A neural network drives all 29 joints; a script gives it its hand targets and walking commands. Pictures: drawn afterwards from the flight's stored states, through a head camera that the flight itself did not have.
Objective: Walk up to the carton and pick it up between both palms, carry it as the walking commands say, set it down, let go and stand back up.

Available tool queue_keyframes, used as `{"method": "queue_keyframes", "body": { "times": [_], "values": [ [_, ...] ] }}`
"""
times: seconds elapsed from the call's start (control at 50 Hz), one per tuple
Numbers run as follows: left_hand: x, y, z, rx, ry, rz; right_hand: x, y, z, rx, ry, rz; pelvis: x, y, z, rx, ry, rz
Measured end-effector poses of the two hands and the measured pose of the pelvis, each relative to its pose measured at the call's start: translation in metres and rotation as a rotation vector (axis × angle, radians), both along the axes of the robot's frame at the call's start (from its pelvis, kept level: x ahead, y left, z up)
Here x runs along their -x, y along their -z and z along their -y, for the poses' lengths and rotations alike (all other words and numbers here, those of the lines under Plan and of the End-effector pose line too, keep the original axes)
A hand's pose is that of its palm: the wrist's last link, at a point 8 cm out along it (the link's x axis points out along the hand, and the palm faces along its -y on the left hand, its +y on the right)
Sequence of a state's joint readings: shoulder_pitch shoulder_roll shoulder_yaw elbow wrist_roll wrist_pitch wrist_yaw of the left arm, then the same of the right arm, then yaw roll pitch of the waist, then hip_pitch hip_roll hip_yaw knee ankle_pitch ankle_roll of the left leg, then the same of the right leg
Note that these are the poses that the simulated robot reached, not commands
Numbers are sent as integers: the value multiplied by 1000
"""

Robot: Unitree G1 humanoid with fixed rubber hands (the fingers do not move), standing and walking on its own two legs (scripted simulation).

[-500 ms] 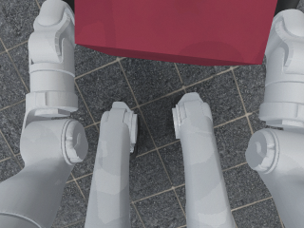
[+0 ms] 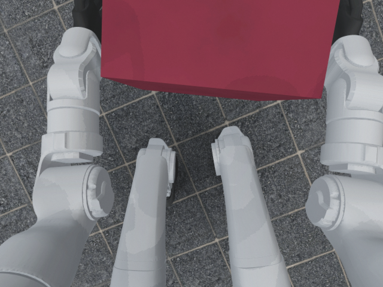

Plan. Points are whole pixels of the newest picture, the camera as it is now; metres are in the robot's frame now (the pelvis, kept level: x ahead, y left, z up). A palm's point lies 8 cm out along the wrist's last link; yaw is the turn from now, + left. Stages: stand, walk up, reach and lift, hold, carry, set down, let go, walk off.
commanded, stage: reach and lift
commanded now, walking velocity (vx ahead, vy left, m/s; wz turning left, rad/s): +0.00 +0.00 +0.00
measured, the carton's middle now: (209, 46) +0.50 -0.06 -0.16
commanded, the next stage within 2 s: none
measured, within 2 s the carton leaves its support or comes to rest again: neither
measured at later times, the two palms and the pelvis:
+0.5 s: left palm (49, 7) +0.51 +0.13 +0.01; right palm out of the picture +0.46 -0.25 +0.02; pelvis +0.06 +0.00 +0.08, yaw -1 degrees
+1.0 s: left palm out of the picture +0.49 +0.14 +0.07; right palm out of the picture +0.44 -0.24 +0.09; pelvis +0.12 +0.00 +0.14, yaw +0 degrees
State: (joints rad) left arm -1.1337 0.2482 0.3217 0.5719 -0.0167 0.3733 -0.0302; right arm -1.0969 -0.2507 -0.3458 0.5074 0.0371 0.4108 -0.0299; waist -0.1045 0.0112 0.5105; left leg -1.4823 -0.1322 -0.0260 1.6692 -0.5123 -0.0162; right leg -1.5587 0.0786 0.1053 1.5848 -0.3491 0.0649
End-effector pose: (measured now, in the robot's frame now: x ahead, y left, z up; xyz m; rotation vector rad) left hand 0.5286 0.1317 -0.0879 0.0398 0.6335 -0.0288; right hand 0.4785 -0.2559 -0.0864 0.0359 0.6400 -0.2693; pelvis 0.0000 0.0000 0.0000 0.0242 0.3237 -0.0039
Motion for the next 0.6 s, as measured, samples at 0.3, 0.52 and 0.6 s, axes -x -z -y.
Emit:
{"method": "queue_keyframes", "body": {
  "times": [0.3,0.52,0.6],
  "values": [
    [11,-56,-2,8,-6,-54,14,-55,-2,-2,1,-54,-26,-37,1,-7,10,-135],
    [17,-105,-3,49,-10,-102,18,-114,-3,-5,-2,-98,-66,-81,5,-3,16,-243],
    [16,-114,-5,52,-7,-96,17,-126,-5,6,-8,-95,-80,-93,5,2,13,-265]
  ]
}}
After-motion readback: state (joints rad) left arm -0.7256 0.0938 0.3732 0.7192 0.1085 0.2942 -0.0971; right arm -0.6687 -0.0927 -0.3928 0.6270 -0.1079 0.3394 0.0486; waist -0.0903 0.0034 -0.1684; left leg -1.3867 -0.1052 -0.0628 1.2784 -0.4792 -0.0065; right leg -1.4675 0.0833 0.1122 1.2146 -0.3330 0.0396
